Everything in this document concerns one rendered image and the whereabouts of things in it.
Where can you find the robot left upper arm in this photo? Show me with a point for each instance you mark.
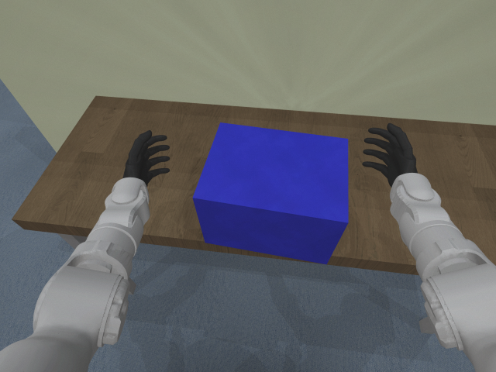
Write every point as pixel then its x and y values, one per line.
pixel 82 311

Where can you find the right robot forearm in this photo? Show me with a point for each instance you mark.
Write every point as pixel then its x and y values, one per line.
pixel 426 229

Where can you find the table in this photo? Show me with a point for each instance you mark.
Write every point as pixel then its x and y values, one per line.
pixel 458 159

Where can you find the robot right upper arm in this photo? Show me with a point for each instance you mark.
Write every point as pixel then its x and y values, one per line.
pixel 461 307

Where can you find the robot right hand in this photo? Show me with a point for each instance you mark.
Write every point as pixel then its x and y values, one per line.
pixel 399 157

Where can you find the carton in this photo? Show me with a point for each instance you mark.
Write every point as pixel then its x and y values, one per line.
pixel 273 191

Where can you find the left robot forearm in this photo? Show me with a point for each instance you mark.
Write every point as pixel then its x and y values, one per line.
pixel 113 242

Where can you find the robot left hand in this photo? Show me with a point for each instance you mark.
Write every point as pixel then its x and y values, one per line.
pixel 138 164

